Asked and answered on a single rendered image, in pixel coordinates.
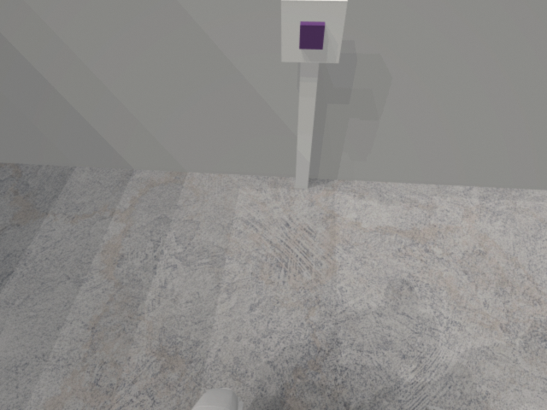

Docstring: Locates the left robot thigh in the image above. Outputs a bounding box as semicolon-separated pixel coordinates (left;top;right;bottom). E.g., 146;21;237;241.
192;389;244;410

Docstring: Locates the panel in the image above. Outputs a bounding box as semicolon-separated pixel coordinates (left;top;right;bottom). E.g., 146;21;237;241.
281;0;348;189

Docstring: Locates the button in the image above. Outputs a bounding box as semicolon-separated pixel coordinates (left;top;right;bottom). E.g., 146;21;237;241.
299;21;325;50

